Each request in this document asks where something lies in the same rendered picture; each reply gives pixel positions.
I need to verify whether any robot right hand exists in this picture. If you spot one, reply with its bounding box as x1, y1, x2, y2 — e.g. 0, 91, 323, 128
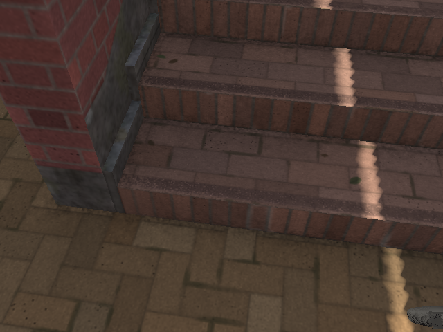
407, 306, 443, 329

